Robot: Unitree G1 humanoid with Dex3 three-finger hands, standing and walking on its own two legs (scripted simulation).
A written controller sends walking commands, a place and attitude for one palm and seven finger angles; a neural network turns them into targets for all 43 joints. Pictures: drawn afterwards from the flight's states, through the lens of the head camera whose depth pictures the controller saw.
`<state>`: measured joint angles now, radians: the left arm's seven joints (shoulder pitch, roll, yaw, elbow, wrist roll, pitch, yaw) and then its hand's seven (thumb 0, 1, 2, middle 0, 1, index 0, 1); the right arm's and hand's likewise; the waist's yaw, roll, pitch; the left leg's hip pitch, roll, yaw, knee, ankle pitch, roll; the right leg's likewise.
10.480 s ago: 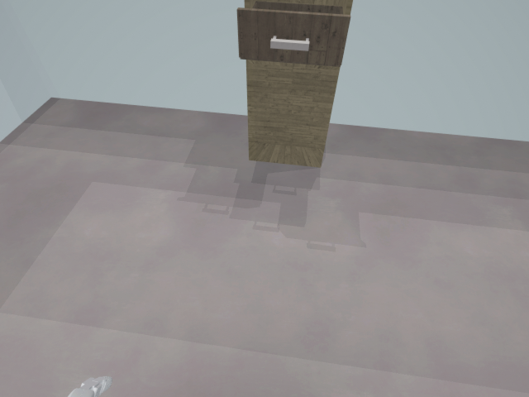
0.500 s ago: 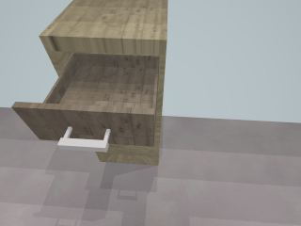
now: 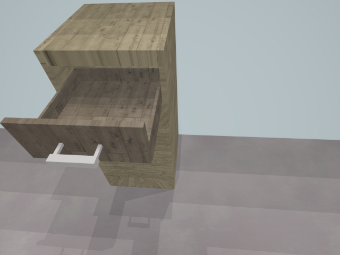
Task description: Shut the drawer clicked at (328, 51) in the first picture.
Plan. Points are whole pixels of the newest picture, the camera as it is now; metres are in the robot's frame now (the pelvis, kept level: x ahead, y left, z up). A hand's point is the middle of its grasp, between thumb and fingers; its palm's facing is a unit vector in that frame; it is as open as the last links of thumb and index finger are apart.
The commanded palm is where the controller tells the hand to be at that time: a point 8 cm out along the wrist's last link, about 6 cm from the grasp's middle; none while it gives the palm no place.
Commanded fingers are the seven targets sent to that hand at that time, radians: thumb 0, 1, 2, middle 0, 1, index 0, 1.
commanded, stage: come to a stop and stand still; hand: left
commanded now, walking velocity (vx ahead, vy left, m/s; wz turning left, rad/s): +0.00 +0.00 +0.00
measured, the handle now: (76, 154) +0.36 +0.27 +0.03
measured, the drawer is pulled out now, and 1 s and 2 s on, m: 0.26 0.26 0.25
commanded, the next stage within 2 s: look again from close up in 0.28 s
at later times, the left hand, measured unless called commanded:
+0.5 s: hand out of the picture +0.01 +0.18 -0.17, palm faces +0.05 -0.98 -0.20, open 7.3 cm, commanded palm none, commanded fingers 0.00 0.90 0.90 -0.20 -0.30 -0.20 -0.30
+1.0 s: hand out of the picture +0.02 +0.20 -0.17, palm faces +0.07 -0.98 -0.19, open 7.3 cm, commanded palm +0.12 +0.25 -0.06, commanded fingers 0.00 0.90 0.90 -0.26 -0.37 -0.26 -0.37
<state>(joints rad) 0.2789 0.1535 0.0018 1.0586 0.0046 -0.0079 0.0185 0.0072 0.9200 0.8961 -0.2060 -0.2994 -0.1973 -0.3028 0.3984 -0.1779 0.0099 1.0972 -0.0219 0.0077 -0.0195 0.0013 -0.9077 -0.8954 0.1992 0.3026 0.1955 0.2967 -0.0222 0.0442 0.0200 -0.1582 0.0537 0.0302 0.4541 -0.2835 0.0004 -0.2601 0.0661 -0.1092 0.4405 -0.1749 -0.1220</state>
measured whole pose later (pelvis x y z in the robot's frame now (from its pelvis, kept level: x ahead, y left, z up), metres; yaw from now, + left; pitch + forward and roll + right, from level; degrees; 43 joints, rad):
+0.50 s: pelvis +0.01 +0.00 +0.00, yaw +0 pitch +0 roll +0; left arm 0.29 0.14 0.01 1.13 0.00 -0.02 0.02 0.01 0.94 0.90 -0.20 -0.30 -0.20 -0.30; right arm 0.40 -0.10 0.02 1.14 -0.02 -0.02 -0.03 0.00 -0.90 -0.90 0.20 0.30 0.20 0.30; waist -0.01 0.03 0.01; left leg -0.15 0.07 0.02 0.42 -0.27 -0.04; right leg -0.23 0.08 -0.12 0.37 -0.15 -0.11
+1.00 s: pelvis +0.02 +0.04 +0.00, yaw -1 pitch -1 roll +0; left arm 0.35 0.13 -0.02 1.00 -0.03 0.03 0.04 0.02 0.94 0.90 -0.21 -0.30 -0.20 -0.30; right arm 0.35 -0.11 0.03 1.10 0.00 -0.04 -0.04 0.00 -0.90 -0.90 0.20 0.30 0.20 0.30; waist 0.01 0.02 0.04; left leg -0.12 0.02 0.05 0.44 -0.31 -0.01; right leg -0.23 0.04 -0.08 0.44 -0.20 -0.06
